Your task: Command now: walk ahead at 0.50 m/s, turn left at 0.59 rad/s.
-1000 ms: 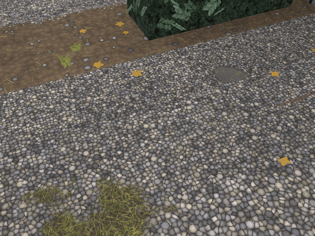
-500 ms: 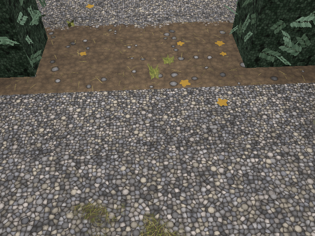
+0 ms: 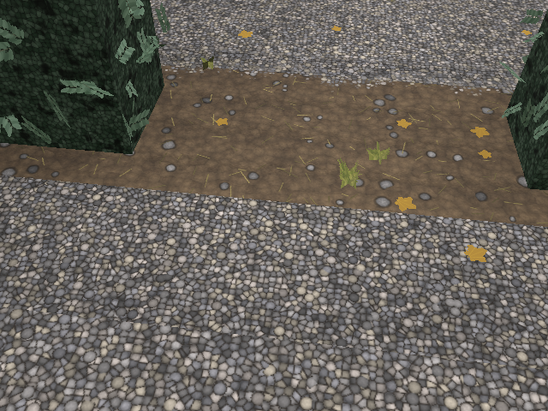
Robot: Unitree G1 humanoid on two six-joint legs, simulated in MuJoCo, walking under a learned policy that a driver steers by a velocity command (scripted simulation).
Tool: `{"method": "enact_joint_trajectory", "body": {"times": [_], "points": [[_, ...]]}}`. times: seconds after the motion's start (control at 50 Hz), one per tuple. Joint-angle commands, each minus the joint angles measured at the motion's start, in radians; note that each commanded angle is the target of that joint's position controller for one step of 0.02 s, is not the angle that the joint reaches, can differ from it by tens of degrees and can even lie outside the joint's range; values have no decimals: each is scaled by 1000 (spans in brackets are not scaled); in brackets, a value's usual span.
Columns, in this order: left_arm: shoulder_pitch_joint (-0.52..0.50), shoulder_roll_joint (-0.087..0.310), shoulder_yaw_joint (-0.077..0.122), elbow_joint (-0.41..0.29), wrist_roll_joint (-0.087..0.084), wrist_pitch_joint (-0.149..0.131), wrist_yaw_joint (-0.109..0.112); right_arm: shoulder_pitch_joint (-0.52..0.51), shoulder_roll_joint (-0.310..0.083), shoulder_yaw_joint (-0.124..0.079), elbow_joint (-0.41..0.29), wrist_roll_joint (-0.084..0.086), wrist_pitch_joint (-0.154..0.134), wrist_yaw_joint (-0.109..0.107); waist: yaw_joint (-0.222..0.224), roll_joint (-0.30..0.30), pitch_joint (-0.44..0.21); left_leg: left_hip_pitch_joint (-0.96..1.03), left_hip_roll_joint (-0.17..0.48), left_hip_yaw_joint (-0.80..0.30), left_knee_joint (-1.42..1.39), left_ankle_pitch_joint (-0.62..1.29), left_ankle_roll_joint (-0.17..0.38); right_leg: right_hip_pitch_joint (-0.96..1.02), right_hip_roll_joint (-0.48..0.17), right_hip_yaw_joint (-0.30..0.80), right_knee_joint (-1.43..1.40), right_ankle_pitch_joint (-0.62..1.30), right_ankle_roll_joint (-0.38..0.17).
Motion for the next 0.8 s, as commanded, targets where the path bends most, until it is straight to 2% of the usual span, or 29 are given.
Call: {"method": "enact_joint_trajectory", "body": {"times": [0.02,0.06,0.12,0.16,0.18,0.2,0.22,0.24,0.26,0.28,0.3,0.32,0.34,0.36,0.38,0.4,0.44,0.48,0.52,0.54,0.56,0.58,0.6,0.62,0.64,0.66,0.68,0.74,0.8], "points": [[86,14,-24,-36,-10,1,-25,-114,-79,8,-110,-25,-23,-34,38,17,24,-395,72,-120,-21,48,123,247,11,-8,-292,579,4],[87,19,-24,-68,-28,14,-24,-90,-131,10,-110,-30,-14,-14,62,41,69,-635,73,-154,14,-132,131,504,34,-94,-280,530,38],[11,69,-16,-91,3,42,-13,44,-113,29,-86,-5,-27,2,15,30,154,-342,134,-382,172,-293,161,326,10,-4,-457,314,56],[-24,85,-15,-55,-4,44,-10,90,-144,20,-68,35,-4,-10,-49,49,176,-65,124,-443,298,-251,140,226,-8,16,-729,344,47],[32,98,-8,-12,-11,35,-6,104,-151,21,-56,64,11,-13,-32,27,176,-39,91,-429,412,-221,111,310,-12,-15,-847,434,45],[134,115,9,33,-21,24,-1,118,-162,28,-45,74,29,-4,26,-7,145,-82,40,-353,564,-112,80,508,3,-109,-925,546,36],[354,144,36,96,-19,7,-3,134,-157,37,-28,25,48,34,133,-25,54,-273,-2,-262,792,67,13,852,-57,-131,-790,626,-26],[638,205,62,155,-21,-7,-30,287,21,71,-16,-2,37,72,121,-227,-258,-638,-87,-142,1270,-333,-81,1393,-243,10,-306,1218,-295],[642,254,79,153,-6,12,-54,290,-23,67,-34,13,43,84,168,-186,-307,-911,-94,-118,1484,-397,-83,1509,-355,225,-346,986,-376],[551,223,74,116,30,35,-41,115,-76,45,-98,17,49,79,198,-79,-143,-1044,-22,-92,1437,-275,-94,1336,-346,230,-447,690,-330],[442,212,72,107,4,46,-38,-4,-99,38,-167,24,50,59,188,-108,-25,-1194,39,-88,1468,-189,-99,1140,-409,395,-591,23,-371],[376,70,28,113,2,36,-39,-81,-105,33,-164,25,47,32,138,18,93,-1134,110,-102,1341,-4,-51,860,-344,318,-694,-147,-327],[295,-55,-24,92,0,13,-18,-150,-44,60,-189,-5,39,10,65,42,165,-978,242,-165,920,240,-18,601,-353,290,-775,71,-325],[219,-40,-21,78,-4,-5,-8,-156,-36,63,-184,-16,47,13,13,-13,174,-775,273,-102,760,281,-18,423,-282,184,-809,284,-336],[172,-30,-13,63,-51,-28,4,-220,-49,53,-193,-9,39,18,36,15,111,-521,250,7,420,452,-32,262,-116,5,-819,301,-293],[129,24,-12,62,-62,-47,6,-272,-18,65,-199,-3,42,30,20,-29,87,-263,219,61,245,571,-46,111,-39,-76,-810,320,-231],[211,169,32,103,-80,-69,-4,-277,-37,69,-193,32,59,52,26,-38,80,-119,143,96,150,534,-100,111,-47,-35,-793,463,-212],[253,258,76,105,-90,-61,-25,-323,-131,42,-204,31,60,34,35,-2,82,-171,106,78,-33,499,-104,332,-94,45,-724,540,-215],[271,201,80,110,-73,-34,-41,-383,-162,24,-216,14,47,-1,37,-18,38,-186,122,45,-115,562,-39,501,-117,91,-619,609,-190],[271,166,79,97,-74,-28,-43,-369,-206,4,-218,25,37,-14,19,-1,-16,-76,132,47,-132,709,29,510,-72,68,-542,667,-144],[291,108,69,61,-84,-30,-41,-294,-298,-27,-212,48,22,-28,20,82,-171,237,226,-5,-88,1054,158,395,23,-9,-396,549,-61],[423,-29,23,37,-72,-30,-27,-145,-348,-44,-213,61,21,-38,12,248,-450,651,558,-333,-145,1239,433,161,125,-52,-110,-6,22],[360,29,42,25,-74,-17,-19,-37,-276,-33,-188,36,29,-49,-47,221,-461,620,639,-464,-257,1023,434,71,166,-66,95,-657,45],[290,73,60,9,-67,0,-6,-110,-288,-52,-197,28,19,-72,-27,115,-227,365,569,-331,-313,670,307,42,83,-25,181,-644,34],[317,79,67,36,-52,6,19,-248,-255,-52,-220,60,13,-81,38,133,-83,148,504,-224,-403,486,239,71,32,-42,132,-597,48],[397,57,63,67,-33,12,30,-354,-173,-26,-245,85,14,-82,106,139,-71,47,464,-159,-469,401,208,172,8,-43,57,-569,58],[431,15,53,85,-25,16,31,-396,-152,-23,-261,78,10,-84,130,141,-38,-45,430,-89,-496,397,189,259,14,-77,50,-489,66],[400,20,52,85,-63,30,-14,-450,-233,-72,-302,45,-4,-85,124,100,-44,-91,347,83,-512,355,125,381,42,-174,-82,-342,70],[294,81,62,35,-69,24,-30,-419,-250,-96,-310,32,-4,-87,87,116,-36,22,423,30,-487,307,138,328,7,-133,-212,-268,47]]}}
